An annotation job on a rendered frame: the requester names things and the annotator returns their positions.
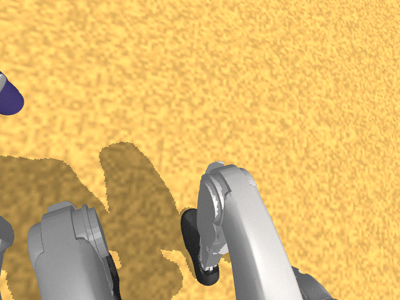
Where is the cup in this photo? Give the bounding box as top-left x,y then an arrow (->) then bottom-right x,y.
0,71 -> 24,116

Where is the right robot hand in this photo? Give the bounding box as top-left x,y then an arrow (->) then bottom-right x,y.
291,266 -> 333,300

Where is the left robot arm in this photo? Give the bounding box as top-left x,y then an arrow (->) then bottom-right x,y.
0,216 -> 14,300

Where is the left robot foot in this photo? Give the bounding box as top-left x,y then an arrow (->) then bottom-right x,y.
106,253 -> 122,300

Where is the right robot foot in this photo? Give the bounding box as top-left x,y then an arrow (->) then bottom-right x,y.
181,209 -> 219,286

